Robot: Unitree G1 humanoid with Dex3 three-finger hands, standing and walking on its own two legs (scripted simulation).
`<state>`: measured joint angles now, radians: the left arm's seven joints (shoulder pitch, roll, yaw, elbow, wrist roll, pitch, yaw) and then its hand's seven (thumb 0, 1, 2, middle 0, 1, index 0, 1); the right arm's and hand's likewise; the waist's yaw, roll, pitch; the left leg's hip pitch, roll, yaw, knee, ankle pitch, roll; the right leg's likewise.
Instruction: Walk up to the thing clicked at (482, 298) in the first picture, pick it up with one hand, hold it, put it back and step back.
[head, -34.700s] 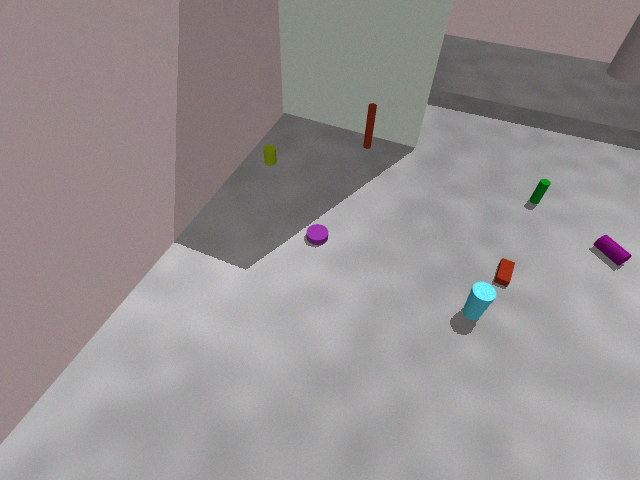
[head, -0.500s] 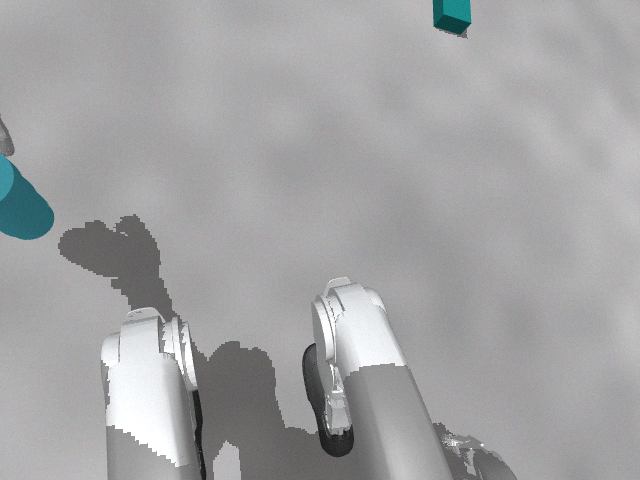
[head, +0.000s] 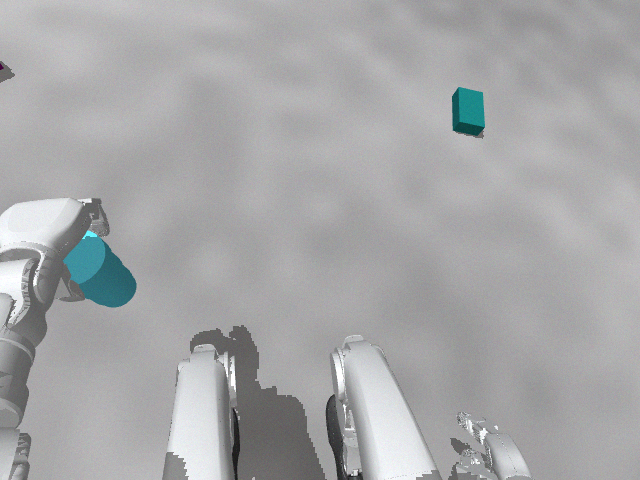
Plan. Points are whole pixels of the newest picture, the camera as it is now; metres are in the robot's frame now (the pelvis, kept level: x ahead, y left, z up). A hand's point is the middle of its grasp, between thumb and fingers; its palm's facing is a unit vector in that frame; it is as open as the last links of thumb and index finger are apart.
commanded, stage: lift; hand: left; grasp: from above
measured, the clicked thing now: (97, 274) +0.41 +0.28 -0.19
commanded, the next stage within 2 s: hold in 0.80 s
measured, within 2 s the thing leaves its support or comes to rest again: neither
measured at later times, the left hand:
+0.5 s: hand (22, 249) +0.36 +0.25 +0.07, palm faces -0.47 -0.11 -0.88, open 10.5 cm
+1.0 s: hand out of the picture +0.38 +0.24 +0.14, palm faces -0.46 -0.11 -0.88, open 10.4 cm
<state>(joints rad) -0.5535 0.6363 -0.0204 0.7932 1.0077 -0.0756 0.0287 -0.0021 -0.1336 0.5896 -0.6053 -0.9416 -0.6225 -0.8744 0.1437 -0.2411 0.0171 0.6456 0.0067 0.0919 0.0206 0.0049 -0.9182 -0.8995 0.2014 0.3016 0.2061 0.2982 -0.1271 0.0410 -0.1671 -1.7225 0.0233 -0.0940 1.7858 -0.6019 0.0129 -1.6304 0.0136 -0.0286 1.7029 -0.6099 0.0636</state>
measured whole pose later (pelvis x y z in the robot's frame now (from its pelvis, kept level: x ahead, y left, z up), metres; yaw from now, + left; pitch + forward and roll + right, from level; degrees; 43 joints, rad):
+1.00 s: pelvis +0.08 -0.01 +0.22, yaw +3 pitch +9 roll -1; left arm -0.32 0.40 -0.18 0.85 0.99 0.03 0.12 -0.01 -0.13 0.61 -0.62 -0.89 -0.63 -0.84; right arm 0.25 -0.24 -0.04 0.76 0.04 0.01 -0.05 0.01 -0.90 -0.89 0.20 0.30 0.21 0.30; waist -0.05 0.03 -0.08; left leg -0.57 0.03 0.00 0.77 -0.36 0.00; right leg -0.53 -0.01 0.03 0.73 -0.36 0.04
